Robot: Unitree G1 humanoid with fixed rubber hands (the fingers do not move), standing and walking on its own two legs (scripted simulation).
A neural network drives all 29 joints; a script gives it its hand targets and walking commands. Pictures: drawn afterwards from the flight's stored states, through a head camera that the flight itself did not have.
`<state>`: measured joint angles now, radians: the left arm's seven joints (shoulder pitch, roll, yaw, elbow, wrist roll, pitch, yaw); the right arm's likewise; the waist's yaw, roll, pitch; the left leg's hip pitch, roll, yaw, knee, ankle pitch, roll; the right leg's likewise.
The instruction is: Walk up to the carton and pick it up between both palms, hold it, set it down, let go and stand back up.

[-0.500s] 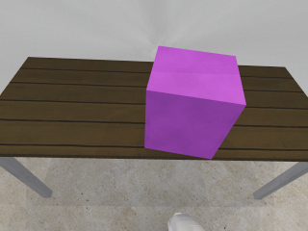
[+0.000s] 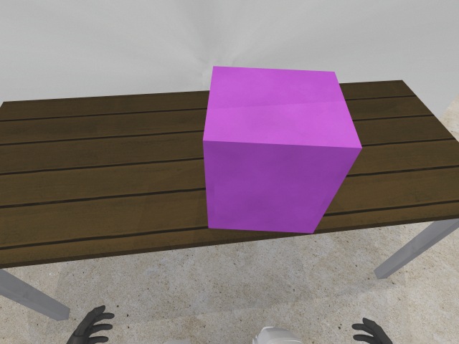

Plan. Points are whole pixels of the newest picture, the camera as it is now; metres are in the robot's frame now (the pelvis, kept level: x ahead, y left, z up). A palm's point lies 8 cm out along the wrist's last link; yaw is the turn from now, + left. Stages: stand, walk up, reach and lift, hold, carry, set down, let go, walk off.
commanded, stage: walk up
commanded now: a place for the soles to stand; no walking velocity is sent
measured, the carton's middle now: (266, 155) +0.47 -0.06 +0.02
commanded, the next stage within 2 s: none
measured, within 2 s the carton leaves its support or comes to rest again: neither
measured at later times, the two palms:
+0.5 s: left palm out of the picture +0.12 +0.21 -0.08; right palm out of the picture +0.03 -0.30 -0.10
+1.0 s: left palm out of the picture +0.11 +0.23 -0.09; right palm out of the picture +0.10 -0.29 -0.08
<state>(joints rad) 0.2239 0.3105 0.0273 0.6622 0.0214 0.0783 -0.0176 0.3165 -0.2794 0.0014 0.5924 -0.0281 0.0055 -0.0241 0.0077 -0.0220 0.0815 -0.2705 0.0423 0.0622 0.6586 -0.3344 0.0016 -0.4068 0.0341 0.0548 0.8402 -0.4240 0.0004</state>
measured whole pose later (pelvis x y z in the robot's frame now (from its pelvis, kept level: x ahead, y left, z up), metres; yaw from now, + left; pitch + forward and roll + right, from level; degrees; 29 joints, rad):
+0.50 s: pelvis -0.01 -0.03 +0.01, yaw -2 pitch -1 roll +0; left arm 0.24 0.26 0.00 0.69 0.00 0.03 -0.03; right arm 0.42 -0.30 -0.01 0.64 -0.01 0.00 0.01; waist -0.02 0.01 0.03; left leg -0.26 0.06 0.01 0.54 -0.26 -0.05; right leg -0.29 -0.02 0.02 0.57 -0.27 0.01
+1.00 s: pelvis +0.01 -0.03 +0.01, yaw -1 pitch -1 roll +0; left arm 0.27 0.29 -0.01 0.71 0.00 0.03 -0.03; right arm 0.34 -0.30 -0.01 0.61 -0.01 0.00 0.01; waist 0.01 0.00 0.02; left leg -0.25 0.05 -0.01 0.56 -0.30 -0.04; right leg -0.26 -0.03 0.00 0.58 -0.30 0.02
